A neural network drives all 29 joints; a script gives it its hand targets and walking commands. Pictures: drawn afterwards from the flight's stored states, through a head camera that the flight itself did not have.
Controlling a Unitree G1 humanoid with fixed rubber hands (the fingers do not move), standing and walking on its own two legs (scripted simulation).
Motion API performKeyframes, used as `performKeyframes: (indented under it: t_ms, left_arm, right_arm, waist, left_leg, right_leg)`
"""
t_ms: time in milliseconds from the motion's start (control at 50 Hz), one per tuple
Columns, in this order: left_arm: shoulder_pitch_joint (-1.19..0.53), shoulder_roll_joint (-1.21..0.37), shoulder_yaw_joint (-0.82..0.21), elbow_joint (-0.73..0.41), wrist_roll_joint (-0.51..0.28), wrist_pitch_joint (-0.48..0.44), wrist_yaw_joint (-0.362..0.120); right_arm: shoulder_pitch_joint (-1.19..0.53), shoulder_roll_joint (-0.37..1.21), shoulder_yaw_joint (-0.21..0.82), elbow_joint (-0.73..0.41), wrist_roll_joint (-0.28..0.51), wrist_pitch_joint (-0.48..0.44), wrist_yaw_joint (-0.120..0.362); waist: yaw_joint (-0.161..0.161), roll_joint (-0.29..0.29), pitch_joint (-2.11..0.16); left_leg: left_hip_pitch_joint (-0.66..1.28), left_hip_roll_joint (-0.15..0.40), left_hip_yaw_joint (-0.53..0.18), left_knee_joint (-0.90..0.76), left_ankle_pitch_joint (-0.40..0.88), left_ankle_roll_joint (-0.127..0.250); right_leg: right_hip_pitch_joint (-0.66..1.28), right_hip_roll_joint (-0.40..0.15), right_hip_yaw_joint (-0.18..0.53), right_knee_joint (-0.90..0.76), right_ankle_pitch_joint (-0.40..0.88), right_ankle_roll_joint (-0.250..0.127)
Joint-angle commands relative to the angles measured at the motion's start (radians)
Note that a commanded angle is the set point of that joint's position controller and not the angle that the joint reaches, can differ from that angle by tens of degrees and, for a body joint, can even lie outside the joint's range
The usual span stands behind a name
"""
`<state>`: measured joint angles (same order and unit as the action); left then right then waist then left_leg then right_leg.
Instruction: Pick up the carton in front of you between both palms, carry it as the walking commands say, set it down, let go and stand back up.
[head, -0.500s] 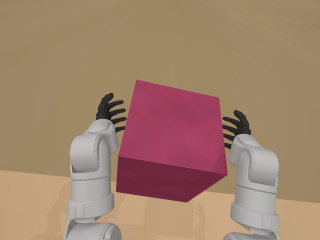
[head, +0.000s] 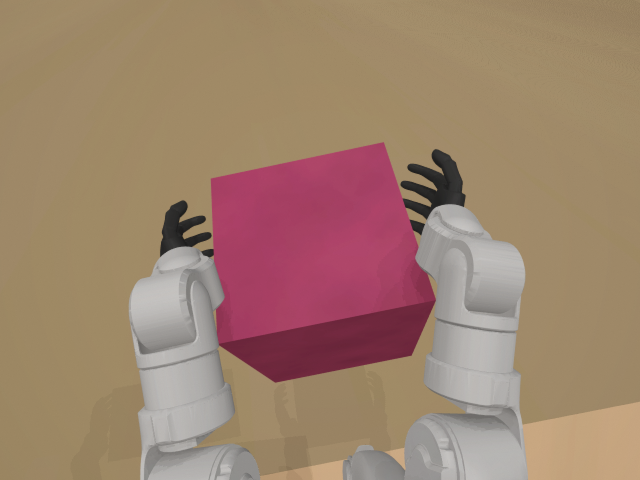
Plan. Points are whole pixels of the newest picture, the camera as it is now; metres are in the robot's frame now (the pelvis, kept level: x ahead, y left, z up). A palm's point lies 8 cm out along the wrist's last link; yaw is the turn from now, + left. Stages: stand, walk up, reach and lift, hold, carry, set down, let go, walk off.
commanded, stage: carry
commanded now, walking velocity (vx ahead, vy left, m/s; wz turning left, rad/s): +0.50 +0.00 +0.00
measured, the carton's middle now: (322, 277) +0.38 -0.04 +0.04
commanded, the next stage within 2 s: none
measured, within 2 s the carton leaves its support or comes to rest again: neither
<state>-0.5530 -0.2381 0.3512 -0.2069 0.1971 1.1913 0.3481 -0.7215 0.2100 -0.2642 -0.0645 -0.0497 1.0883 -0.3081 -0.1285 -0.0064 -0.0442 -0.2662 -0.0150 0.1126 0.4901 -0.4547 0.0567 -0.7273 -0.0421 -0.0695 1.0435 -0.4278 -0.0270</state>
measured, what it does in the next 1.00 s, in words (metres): climbs: right foot 0.03 m higher, then left foot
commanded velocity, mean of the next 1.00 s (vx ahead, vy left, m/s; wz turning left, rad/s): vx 0.50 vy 0.00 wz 0.00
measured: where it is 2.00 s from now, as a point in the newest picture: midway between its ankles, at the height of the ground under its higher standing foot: (278, 210)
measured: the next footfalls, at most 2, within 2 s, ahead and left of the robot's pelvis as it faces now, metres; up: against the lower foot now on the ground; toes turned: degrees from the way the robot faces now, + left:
right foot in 0.10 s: +0.24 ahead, -0.12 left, +0.03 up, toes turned -4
left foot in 0.42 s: +0.40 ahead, +0.11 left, +0.04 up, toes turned +5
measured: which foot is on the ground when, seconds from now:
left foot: down 0.00-0.12, up 0.14-0.40, down 0.42-0.82, up 0.84-1.00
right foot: up 0.00-0.08, down 0.10-0.42, up 0.44-0.80, down 0.82-1.00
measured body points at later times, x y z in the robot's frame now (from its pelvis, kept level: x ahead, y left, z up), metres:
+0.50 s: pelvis +0.31 +0.02 +0.03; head +0.32 +0.03 +0.48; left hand +0.68 +0.16 +0.20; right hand +0.67 -0.13 +0.19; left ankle +0.36 +0.10 -0.69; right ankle +0.21 -0.11 -0.64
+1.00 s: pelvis +0.63 -0.01 +0.05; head +0.67 -0.01 +0.50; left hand +0.95 +0.17 +0.13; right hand +0.99 -0.12 +0.13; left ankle +0.56 +0.10 -0.61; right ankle +0.65 -0.07 -0.69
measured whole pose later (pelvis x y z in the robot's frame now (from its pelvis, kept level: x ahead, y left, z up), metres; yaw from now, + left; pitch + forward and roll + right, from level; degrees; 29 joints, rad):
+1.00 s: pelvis +0.63 -0.01 +0.05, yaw +4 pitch +6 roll +1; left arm -0.52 -0.25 0.29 -0.07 0.16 1.14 0.30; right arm -0.53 0.26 -0.32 -0.06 -0.20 1.12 -0.29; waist 0.06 -0.01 -0.03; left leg -0.53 0.00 0.05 1.10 -0.40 0.00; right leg -0.36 0.00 -0.15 0.44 -0.19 -0.08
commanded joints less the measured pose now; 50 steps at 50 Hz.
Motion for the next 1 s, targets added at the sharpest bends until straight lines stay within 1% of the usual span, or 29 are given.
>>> performKeyframes:
  t_ms: [0, 20, 40, 60, 80, 120, 160, 200, 240, 280, 300, 320, 340, 360, 380, 400, 420, 460, 500, 600, 680, 720, 740, 760, 780, 800, 860, 900, 980]
  left_arm:
    - [-0.762, -0.604, -0.66, -0.047, -0.354, -0.012, -0.166]
    - [-0.717, -0.604, -0.654, 0.006, -0.359, -0.002, -0.168]
    - [-0.683, -0.578, -0.644, 0.045, -0.353, 0.003, -0.167]
    - [-0.694, -0.587, -0.648, 0.056, -0.353, 0.004, -0.168]
    - [-0.727, -0.635, -0.657, 0.056, -0.377, 0.009, -0.176]
    - [-0.817, -0.754, -0.707, 0.01, -0.444, 0.001, -0.199]
    - [-0.897, -0.861, -0.746, 0.009, -0.519, -0.008, -0.224]
    - [-0.839, -0.897, -0.733, 0.097, -0.53, -0.004, -0.241]
    - [-0.802, -0.893, -0.72, 0.127, -0.513, -0.015, -0.243]
    - [-0.788, -0.854, -0.716, 0.091, -0.491, -0.022, -0.231]
    - [-0.782, -0.833, -0.713, 0.075, -0.475, -0.02, -0.223]
    - [-0.775, -0.815, -0.712, 0.071, -0.459, -0.014, -0.216]
    - [-0.757, -0.787, -0.698, 0.077, -0.427, -0.005, -0.207]
    - [-0.742, -0.746, -0.679, 0.097, -0.405, 0.006, -0.196]
    - [-0.704, -0.725, -0.648, 0.115, -0.372, 0.018, -0.186]
    - [-0.684, -0.699, -0.616, 0.132, -0.343, 0.027, -0.177]
    - [-0.691, -0.7, -0.592, 0.132, -0.331, 0.029, -0.172]
    - [-0.66, -0.72, -0.551, 0.194, -0.285, 0.03, -0.169]
    - [-0.649, -0.736, -0.52, 0.2, -0.249, 0.018, -0.167]
    - [-0.727, -0.762, -0.535, 0.132, -0.244, -0.027, -0.162]
    - [-0.681, -0.744, -0.588, 0.131, -0.264, -0.02, -0.174]
    - [-0.619, -0.742, -0.604, 0.174, -0.271, -0.012, -0.187]
    - [-0.603, -0.745, -0.606, 0.194, -0.275, -0.01, -0.194]
    - [-0.576, -0.746, -0.598, 0.22, -0.278, -0.011, -0.2]
    - [-0.591, -0.742, -0.598, 0.232, -0.285, -0.015, -0.203]
    - [-0.589, -0.772, -0.612, 0.226, -0.304, -0.021, -0.21]
    - [-0.675, -0.926, -0.694, 0.134, -0.387, -0.053, -0.244]
    - [-0.646, -1.008, -0.734, 0.095, -0.415, -0.074, -0.267]
    - [-0.445, -1.068, -0.781, 0.047, -0.412, -0.107, -0.303]
  right_arm:
    - [-0.309, 0.754, 0.52, 0.076, 0.19, 0.11, 0.143]
    - [-0.303, 0.722, 0.511, 0.074, 0.157, 0.116, 0.134]
    - [-0.289, 0.689, 0.494, 0.075, 0.126, 0.126, 0.127]
    - [-0.292, 0.677, 0.473, 0.059, 0.106, 0.131, 0.123]
    - [-0.324, 0.657, 0.456, 0.051, 0.092, 0.133, 0.118]
    - [-0.421, 0.707, 0.442, -0.012, 0.111, 0.113, 0.129]
    - [-0.526, 0.722, 0.432, -0.114, 0.108, 0.09, 0.131]
    - [-0.564, 0.722, 0.446, -0.121, 0.103, 0.076, 0.127]
    - [-0.56, 0.729, 0.474, -0.106, 0.106, 0.072, 0.134]
    - [-0.52, 0.723, 0.498, -0.087, 0.12, 0.082, 0.142]
    - [-0.51, 0.721, 0.509, -0.083, 0.132, 0.089, 0.146]
    - [-0.488, 0.719, 0.515, -0.072, 0.141, 0.098, 0.15]
    - [-0.444, 0.706, 0.508, -0.044, 0.143, 0.107, 0.151]
    - [-0.401, 0.685, 0.505, 0.0, 0.145, 0.117, 0.152]
    - [-0.408, 0.649, 0.51, 0.018, 0.152, 0.12, 0.148]
    - [-0.44, 0.671, 0.52, 0.017, 0.166, 0.126, 0.146]
    - [-0.484, 0.697, 0.541, -0.015, 0.19, 0.129, 0.15]
    - [-0.595, 0.742, 0.569, -0.058, 0.243, 0.129, 0.168]
    - [-0.666, 0.806, 0.595, -0.066, 0.295, 0.114, 0.185]
    - [-0.673, 0.884, 0.595, -0.013, 0.334, 0.081, 0.207]
    - [-0.519, 0.85, 0.557, 0.065, 0.268, 0.086, 0.189]
    - [-0.44, 0.833, 0.538, 0.098, 0.214, 0.09, 0.18]
    - [-0.408, 0.821, 0.531, 0.11, 0.187, 0.091, 0.176]
    - [-0.419, 0.812, 0.526, 0.112, 0.165, 0.093, 0.17]
    - [-0.397, 0.826, 0.521, 0.109, 0.15, 0.093, 0.168]
    - [-0.413, 0.815, 0.526, 0.087, 0.151, 0.091, 0.166]
    - [-0.431, 0.915, 0.525, 0.025, 0.15, 0.056, 0.172]
    - [-0.397, 0.975, 0.546, -0.008, 0.149, 0.027, 0.185]
    - [-0.195, 1.061, 0.65, -0.044, 0.145, -0.011, 0.218]
  waist:
    - [0.186, 0.181, -0.437]
    - [0.239, 0.076, -0.495]
    - [0.266, -0.168, -0.545]
    - [0.242, -0.353, -0.527]
    - [0.229, -0.228, -0.489]
    - [0.243, -0.016, -0.436]
    - [0.207, 0.005, -0.45]
    - [0.216, -0.021, -0.43]
    - [0.22, -0.087, -0.428]
    - [0.201, -0.174, -0.421]
    - [0.181, -0.212, -0.422]
    - [0.123, -0.198, -0.441]
    - [0.057, -0.085, -0.486]
    - [0.012, 0.086, -0.5]
    - [0.048, 0.372, -0.486]
    - [0.053, 0.323, -0.479]
    - [0.044, 0.2, -0.45]
    - [0.053, 0.047, -0.396]
    - [0.061, 0.046, -0.369]
    - [0.048, 0.13, -0.327]
    - [0.054, 0.161, -0.326]
    - [0.107, 0.158, -0.413]
    - [0.156, 0.132, -0.463]
    - [0.203, -0.015, -0.504]
    - [0.19, -0.263, -0.558]
    - [0.193, -0.273, -0.558]
    - [0.163, -0.027, -0.477]
    - [0.144, -0.033, -0.453]
    - [0.168, -0.131, -0.443]
  left_leg:
    - [0.161, 0.208, -0.06, 0.093, 0.68, 0.063]
    - [0.02, 0.159, 0.01, 0.3, 0.697, 0.003]
    - [-0.23, 0.059, 0.001, 0.566, 0.444, -0.062]
    - [-0.488, -0.084, -0.044, 0.762, -0.05, -0.057]
    - [-0.557, -0.035, -0.13, 0.894, -0.1, -0.027]
    - [-0.593, 0.025, -0.166, 0.928, -0.098, -0.012]
    - [-0.537, 0.059, -0.187, 0.802, -0.087, -0.007]
    - [-0.504, 0.063, -0.125, 0.647, -0.038, -0.019]
    - [-0.417, 0.069, -0.101, 0.467, 0.01, -0.017]
    - [-0.244, 0.042, -0.056, 0.216, 0.074, -0.022]
    - [-0.144, 0.01, -0.005, 0.13, 0.123, -0.017]
    - [0.022, -0.028, 0.061, 0.039, 0.219, -0.011]
    - [0.238, -0.047, 0.077, 0.04, 0.18, 0.007]
    - [0.4, 0.123, -0.159, 0.002, 0.042, 0.057]
    - [0.476, 0.323, -0.652, -0.116, 0.108, 0.162]
    - [0.533, 0.341, -0.76, -0.119, 0.307, 0.232]
    - [0.516, 0.347, -0.706, -0.068, 0.481, 0.253]
    - [0.412, 0.309, -0.568, -0.051, 0.571, 0.201]
    - [0.338, 0.292, -0.473, -0.104, 0.469, 0.158]
    - [0.322, 0.243, -0.296, -0.163, 0.566, 0.138]
    - [0.313, 0.182, -0.135, -0.091, 0.839, 0.075]
    - [0.304, 0.159, -0.045, 0.101, 1.049, 0.027]
    - [0.18, 0.136, -0.006, 0.248, 0.964, -0.019]
    - [-0.078, 0.086, -0.019, 0.439, 0.667, -0.065]
    - [-0.347, -0.049, -0.051, 0.673, 0.027, -0.079]
    - [-0.481, -0.061, -0.092, 0.819, -0.083, -0.059]
    - [-0.483, 0.067, -0.156, 0.721, 0.048, -0.046]
    - [-0.411, 0.073, -0.114, 0.554, 0.069, -0.061]
    - [-0.366, 0.058, -0.044, 0.251, 0.187, -0.07]
  right_leg:
    - [0.478, 0.114, -0.173, -0.46, 0.18, -0.031]
    - [0.716, 0.081, -0.099, -0.467, 0.175, -0.055]
    - [0.908, -0.136, 0.353, -0.562, 0.019, -0.15]
    - [1.01, -0.275, 0.732, -0.706, 0.152, -0.287]
    - [0.996, -0.292, 0.738, -0.669, 0.313, -0.313]
    - [0.888, -0.257, 0.58, -0.588, 0.501, -0.281]
    - [0.826, -0.251, 0.465, -0.608, 0.367, -0.233]
    - [0.764, -0.235, 0.374, -0.667, 0.289, -0.204]
    - [0.73, -0.213, 0.297, -0.671, 0.263, -0.199]
    - [0.654, -0.177, 0.173, -0.67, 0.291, -0.15]
    - [0.615, -0.179, 0.14, -0.659, 0.291, -0.131]
    - [0.556, -0.169, 0.079, -0.57, 0.344, -0.103]
    - [0.459, -0.123, 0.002, -0.363, 0.477, -0.062]
    - [0.263, -0.079, -0.061, -0.116, 0.377, -0.01]
    - [0.02, 0.064, -0.021, 0.087, -0.043, 0.04]
    - [-0.105, 0.082, 0.049, 0.215, -0.115, 0.024]
    - [-0.167, 0.063, 0.074, 0.286, -0.106, 0.015]
    - [-0.174, 0.022, 0.094, 0.259, -0.05, 0.009]
    - [-0.115, -0.016, 0.074, 0.157, 0.047, 0.011]
    - [0.008, 0.0, 0.001, -0.216, 0.16, 0.021]
    - [0.228, 0.073, -0.097, -0.517, 0.356, 0.0]
    - [0.459, 0.116, -0.166, -0.613, 0.425, -0.025]
    - [0.663, 0.07, -0.126, -0.617, 0.448, -0.05]
    - [0.907, -0.084, 0.117, -0.583, 0.521, -0.107]
    - [1.097, -0.292, 0.494, -0.593, 0.707, -0.222]
    - [1.13, -0.331, 0.595, -0.634, 0.706, -0.278]
    - [0.948, -0.301, 0.434, -0.674, 0.573, -0.211]
    - [0.853, -0.273, 0.324, -0.73, 0.576, -0.164]
    - [0.893, -0.219, 0.178, -0.759, 0.715, -0.139]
